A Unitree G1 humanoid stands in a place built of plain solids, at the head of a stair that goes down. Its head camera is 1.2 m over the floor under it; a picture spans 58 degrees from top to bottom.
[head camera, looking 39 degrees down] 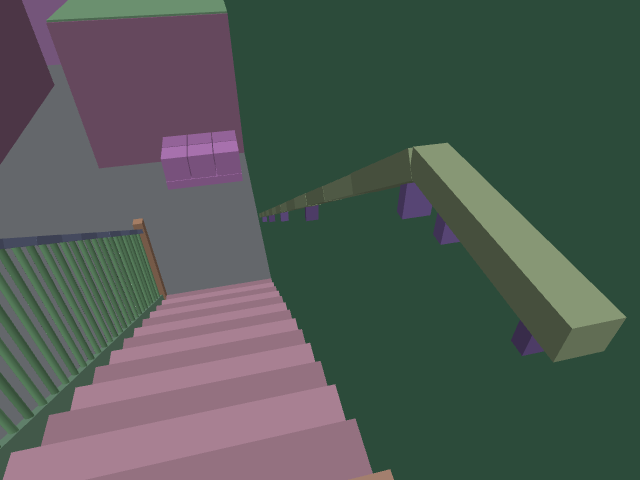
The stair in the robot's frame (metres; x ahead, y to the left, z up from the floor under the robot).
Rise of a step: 0.18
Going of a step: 0.25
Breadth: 1.20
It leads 13 degrees to the left of straight ahead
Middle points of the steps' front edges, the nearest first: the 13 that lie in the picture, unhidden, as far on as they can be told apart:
0.62 0.46 -0.18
0.86 0.52 -0.37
1.11 0.58 -0.55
1.35 0.64 -0.73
1.60 0.69 -0.91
1.84 0.75 -1.10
2.09 0.81 -1.28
2.33 0.87 -1.46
2.58 0.93 -1.65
2.82 0.98 -1.83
3.07 1.04 -2.01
3.31 1.10 -2.20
3.56 1.16 -2.38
